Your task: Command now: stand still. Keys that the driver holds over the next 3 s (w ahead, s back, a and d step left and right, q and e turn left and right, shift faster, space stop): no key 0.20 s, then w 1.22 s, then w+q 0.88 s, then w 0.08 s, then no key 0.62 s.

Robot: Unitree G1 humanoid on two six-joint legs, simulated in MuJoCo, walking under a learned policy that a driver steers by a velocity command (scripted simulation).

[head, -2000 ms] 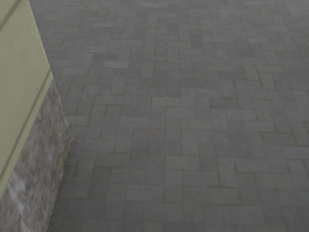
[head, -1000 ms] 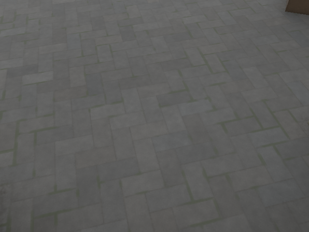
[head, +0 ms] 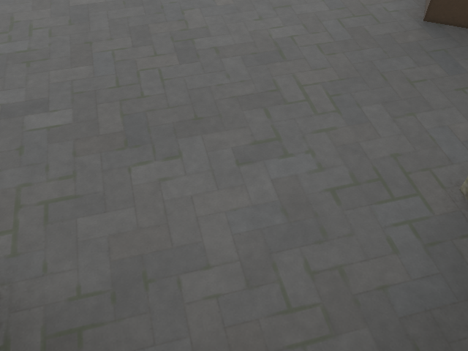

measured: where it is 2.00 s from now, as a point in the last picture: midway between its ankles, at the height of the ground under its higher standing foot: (231, 243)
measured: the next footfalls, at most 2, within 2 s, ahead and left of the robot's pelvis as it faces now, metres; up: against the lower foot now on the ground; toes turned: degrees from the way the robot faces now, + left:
left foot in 0.90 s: +0.43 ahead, +0.12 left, +0.00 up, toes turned +2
right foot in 1.48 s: +0.76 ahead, -0.12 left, +0.00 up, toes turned -1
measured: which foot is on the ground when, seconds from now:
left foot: down 0.00-0.44, up 0.46-0.88, down 0.90-1.00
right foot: down 0.00-0.90, up 0.92-1.00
